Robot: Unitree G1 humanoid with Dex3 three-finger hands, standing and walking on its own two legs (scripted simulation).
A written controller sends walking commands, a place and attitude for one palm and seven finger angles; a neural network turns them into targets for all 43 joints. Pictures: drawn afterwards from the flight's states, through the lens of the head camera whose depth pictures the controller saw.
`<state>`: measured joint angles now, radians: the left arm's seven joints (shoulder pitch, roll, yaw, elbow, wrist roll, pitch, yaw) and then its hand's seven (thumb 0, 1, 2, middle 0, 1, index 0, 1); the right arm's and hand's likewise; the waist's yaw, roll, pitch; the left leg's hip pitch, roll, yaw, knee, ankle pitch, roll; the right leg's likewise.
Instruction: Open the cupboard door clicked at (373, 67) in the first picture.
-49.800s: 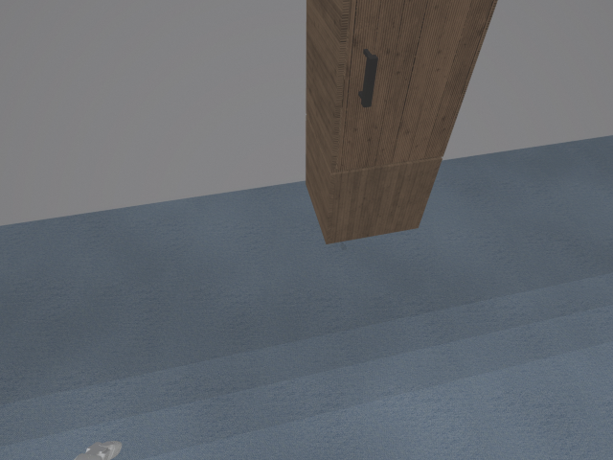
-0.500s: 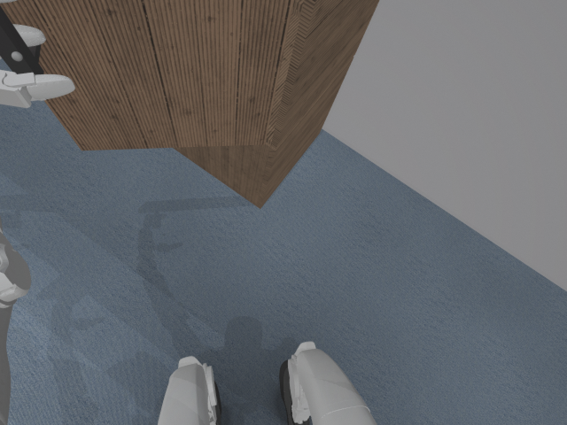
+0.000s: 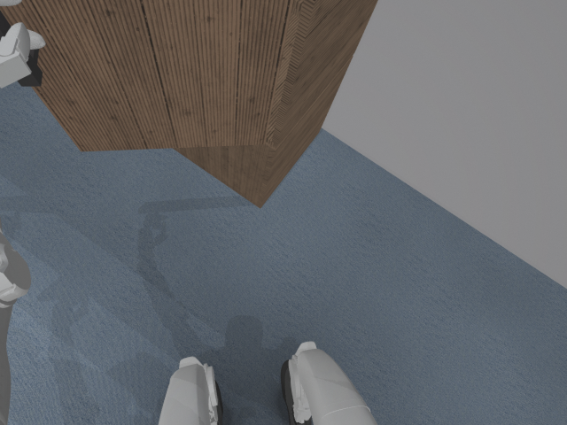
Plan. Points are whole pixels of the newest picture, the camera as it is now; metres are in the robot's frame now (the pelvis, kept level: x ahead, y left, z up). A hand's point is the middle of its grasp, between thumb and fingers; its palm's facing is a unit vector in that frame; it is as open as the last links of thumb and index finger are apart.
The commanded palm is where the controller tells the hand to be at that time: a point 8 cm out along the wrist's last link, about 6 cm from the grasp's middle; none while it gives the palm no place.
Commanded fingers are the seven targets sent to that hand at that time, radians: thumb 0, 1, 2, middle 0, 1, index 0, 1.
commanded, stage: pull the door open along its arc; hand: left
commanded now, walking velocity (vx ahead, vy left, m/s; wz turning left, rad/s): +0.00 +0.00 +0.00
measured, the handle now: (3, 22) +0.61 +0.26 +0.08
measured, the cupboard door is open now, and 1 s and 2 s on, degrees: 42 60 88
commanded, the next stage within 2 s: open thumb and fingers to let go in 1.82 s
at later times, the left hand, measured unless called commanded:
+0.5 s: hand (22, 102) +0.49 +0.23 +0.09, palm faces -0.03 -1.00 -0.02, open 6.0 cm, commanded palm +0.43 +0.28 +0.08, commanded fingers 0.00 0.90 0.90 -0.40 -1.35 -0.40 -1.35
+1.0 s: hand (65, 132) +0.46 +0.19 +0.08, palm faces +0.50 -0.87 -0.03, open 5.8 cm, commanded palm +0.42 +0.22 +0.08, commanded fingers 0.00 0.90 0.90 -0.40 -1.35 -0.40 -1.35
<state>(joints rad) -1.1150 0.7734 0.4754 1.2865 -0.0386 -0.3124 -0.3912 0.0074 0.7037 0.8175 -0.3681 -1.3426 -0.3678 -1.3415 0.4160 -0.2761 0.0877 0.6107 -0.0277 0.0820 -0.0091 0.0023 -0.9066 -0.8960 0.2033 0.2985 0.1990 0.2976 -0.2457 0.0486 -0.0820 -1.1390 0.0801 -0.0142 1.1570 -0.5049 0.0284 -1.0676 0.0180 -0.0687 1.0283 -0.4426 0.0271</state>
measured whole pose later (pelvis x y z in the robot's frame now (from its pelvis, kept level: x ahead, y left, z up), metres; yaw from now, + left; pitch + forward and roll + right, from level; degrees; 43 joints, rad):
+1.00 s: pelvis +0.00 -0.03 +0.01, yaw +3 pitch +20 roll -2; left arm -0.73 0.24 0.37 0.98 0.02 -0.45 0.32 -0.03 0.73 0.83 -0.36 -1.35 -0.32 -1.33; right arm 0.29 -0.21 0.01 0.66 -0.08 0.01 0.02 0.00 -0.91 -0.90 0.20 0.30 0.20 0.30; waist -0.10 0.03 -0.14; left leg -0.94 0.05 -0.01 1.06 -0.47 -0.01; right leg -0.91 -0.01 -0.06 1.03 -0.47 -0.01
